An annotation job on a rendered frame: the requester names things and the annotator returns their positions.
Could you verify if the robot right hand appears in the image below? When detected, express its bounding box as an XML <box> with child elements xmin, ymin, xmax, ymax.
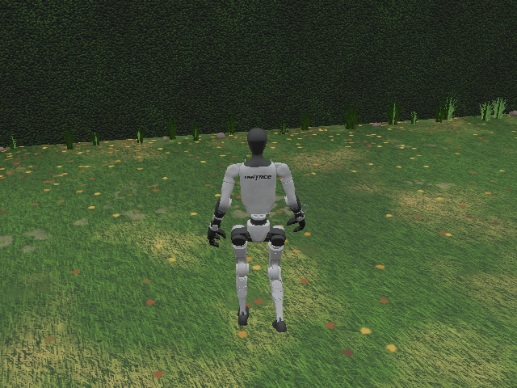
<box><xmin>287</xmin><ymin>217</ymin><xmax>305</xmax><ymax>232</ymax></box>

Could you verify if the robot left hand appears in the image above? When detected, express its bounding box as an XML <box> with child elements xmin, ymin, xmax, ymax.
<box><xmin>207</xmin><ymin>227</ymin><xmax>226</xmax><ymax>247</ymax></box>

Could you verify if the left robot forearm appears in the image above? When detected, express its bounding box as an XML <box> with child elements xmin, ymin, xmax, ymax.
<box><xmin>209</xmin><ymin>196</ymin><xmax>226</xmax><ymax>231</ymax></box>

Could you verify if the robot thigh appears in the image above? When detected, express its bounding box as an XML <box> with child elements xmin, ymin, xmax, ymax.
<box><xmin>267</xmin><ymin>226</ymin><xmax>286</xmax><ymax>280</ymax></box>
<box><xmin>231</xmin><ymin>225</ymin><xmax>249</xmax><ymax>277</ymax></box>

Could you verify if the robot right thigh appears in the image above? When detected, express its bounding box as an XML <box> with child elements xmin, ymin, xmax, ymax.
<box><xmin>267</xmin><ymin>226</ymin><xmax>286</xmax><ymax>280</ymax></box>

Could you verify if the right robot upper arm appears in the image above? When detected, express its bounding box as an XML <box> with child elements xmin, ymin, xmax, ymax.
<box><xmin>275</xmin><ymin>162</ymin><xmax>298</xmax><ymax>206</ymax></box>

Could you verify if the robot left thigh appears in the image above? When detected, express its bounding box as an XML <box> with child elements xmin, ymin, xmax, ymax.
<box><xmin>231</xmin><ymin>225</ymin><xmax>249</xmax><ymax>277</ymax></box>

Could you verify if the left robot upper arm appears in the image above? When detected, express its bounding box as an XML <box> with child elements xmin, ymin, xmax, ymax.
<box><xmin>219</xmin><ymin>163</ymin><xmax>241</xmax><ymax>209</ymax></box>

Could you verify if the right robot forearm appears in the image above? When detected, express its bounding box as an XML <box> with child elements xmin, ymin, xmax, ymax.
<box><xmin>289</xmin><ymin>194</ymin><xmax>305</xmax><ymax>221</ymax></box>

